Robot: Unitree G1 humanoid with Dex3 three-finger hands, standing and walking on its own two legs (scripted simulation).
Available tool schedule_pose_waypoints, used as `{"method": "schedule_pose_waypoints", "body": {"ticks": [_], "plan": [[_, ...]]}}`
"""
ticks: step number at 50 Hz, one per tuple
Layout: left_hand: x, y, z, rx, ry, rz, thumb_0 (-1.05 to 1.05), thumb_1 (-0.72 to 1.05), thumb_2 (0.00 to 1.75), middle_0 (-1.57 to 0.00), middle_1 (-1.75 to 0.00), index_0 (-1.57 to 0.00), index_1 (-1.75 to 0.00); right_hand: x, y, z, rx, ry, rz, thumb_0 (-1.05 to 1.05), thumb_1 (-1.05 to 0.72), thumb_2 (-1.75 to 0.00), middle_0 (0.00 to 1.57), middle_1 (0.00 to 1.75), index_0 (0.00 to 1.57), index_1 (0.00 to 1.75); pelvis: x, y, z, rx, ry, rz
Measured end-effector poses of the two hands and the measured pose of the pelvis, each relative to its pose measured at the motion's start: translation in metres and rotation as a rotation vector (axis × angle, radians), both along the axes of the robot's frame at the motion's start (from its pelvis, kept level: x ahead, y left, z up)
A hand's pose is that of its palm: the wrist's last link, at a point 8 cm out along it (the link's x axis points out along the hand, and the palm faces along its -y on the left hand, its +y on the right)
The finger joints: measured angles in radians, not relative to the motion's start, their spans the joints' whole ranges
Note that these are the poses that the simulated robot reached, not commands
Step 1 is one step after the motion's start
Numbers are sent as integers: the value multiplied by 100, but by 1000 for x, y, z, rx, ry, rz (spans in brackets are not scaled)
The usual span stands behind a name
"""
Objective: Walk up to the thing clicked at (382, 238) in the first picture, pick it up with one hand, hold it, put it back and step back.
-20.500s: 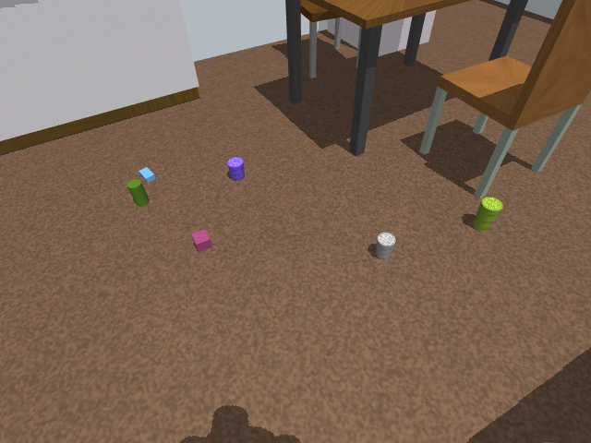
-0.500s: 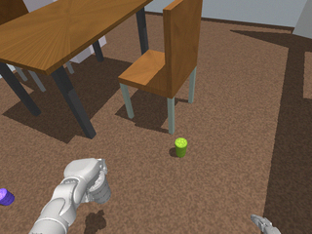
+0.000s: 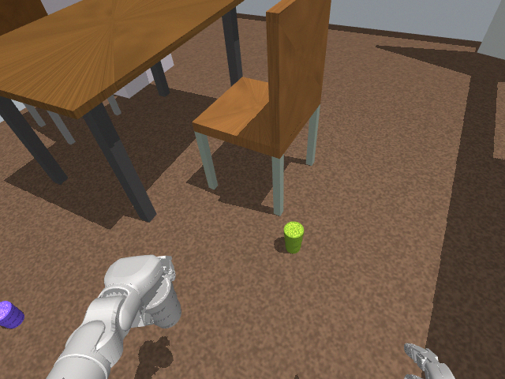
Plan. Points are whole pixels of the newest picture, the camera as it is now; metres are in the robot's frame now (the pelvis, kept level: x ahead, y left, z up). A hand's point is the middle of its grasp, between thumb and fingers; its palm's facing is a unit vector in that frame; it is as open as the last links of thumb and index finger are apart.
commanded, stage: hold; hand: left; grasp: from above
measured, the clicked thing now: (159, 302) +0.30 +0.21 -0.10
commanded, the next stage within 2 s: crouch in 0.10 s
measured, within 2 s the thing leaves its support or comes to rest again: neither
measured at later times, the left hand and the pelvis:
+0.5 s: hand (150, 312) +0.28 +0.22 -0.09, palm faces -0.48 -0.04 -0.87, open 9.8 cm; pelvis +0.00 +0.00 -0.01, yaw +1 degrees
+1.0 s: hand (188, 319) +0.35 +0.22 -0.33, palm faces -0.43 +0.03 -0.90, open 9.8 cm; pelvis -0.06 +0.01 -0.20, yaw +0 degrees
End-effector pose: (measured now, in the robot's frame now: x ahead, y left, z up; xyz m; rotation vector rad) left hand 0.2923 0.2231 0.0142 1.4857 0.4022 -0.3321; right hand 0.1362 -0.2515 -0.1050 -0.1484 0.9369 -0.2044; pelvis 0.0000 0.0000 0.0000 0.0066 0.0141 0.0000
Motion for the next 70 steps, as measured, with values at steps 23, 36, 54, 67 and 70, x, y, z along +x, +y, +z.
{"method": "schedule_pose_waypoints", "body": {"ticks": [23, 36, 54, 67, 70], "plan": [[-3, 0, -33, 4, 33, -7, 0, 3, 67, -80, -77, -60, -72, -7, -2, -4, -10, 45, -4, 1, -90, -91, 20, 30, 20, 30, 1, 0, -4, -1, 36, 7], [24, -4, -142, 85, -14, -61, 0, 4, 65, -79, -77, -60, -71, -69, -29, -71, -111, 220, -19, 1, -90, -91, 20, 30, 20, 30, -25, 2, -72, -23, 289, 22], [66, -11, -324, 83, 9, -5, -1, 3, 64, -81, -75, -61, -71, -174, -6, -239, -91, 435, -94, 1, -90, -90, 20, 30, 20, 30, -64, 10, -227, -45, 560, 20], [89, -13, -416, 50, -5, -25, -2, 0, 70, -83, -74, -62, -71, -157, -13, -306, -116, 437, 10, 1, -90, -91, 20, 30, 20, 30, -68, 4, -299, -63, 647, 32], [97, -12, -430, 51, -13, -10, -2, 0, 70, -83, -74, -62, -71, -152, -18, -314, -127, 436, 31, 1, -90, -91, 20, 30, 20, 30, -66, 3, -310, -66, 657, 32]]}}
